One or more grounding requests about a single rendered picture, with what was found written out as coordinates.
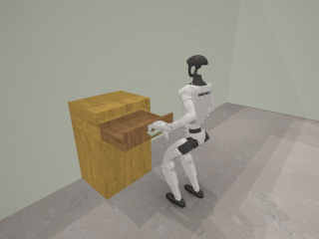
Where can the right robot thigh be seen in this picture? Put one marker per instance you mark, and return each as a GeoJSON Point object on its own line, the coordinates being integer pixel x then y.
{"type": "Point", "coordinates": [186, 158]}

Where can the cabinet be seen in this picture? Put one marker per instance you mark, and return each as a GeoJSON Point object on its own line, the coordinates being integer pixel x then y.
{"type": "Point", "coordinates": [106, 168]}

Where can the drawer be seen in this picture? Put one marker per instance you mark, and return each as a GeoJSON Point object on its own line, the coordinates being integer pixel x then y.
{"type": "Point", "coordinates": [129, 131]}

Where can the left robot hand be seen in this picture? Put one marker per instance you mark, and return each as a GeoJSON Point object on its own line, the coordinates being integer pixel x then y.
{"type": "Point", "coordinates": [158, 124]}

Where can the left robot foot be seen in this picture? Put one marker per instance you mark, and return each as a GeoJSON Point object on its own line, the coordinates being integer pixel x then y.
{"type": "Point", "coordinates": [171, 198]}

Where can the right robot upper arm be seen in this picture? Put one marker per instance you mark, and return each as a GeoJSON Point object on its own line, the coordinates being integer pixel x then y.
{"type": "Point", "coordinates": [210, 108]}

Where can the left robot forearm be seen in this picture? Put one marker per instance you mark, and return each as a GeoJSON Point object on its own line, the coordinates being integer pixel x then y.
{"type": "Point", "coordinates": [178, 124]}

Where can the left robot upper arm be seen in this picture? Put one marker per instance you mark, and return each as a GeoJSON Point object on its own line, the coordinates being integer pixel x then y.
{"type": "Point", "coordinates": [185, 95]}

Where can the handle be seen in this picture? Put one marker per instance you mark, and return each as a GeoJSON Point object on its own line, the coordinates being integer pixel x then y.
{"type": "Point", "coordinates": [154, 132]}

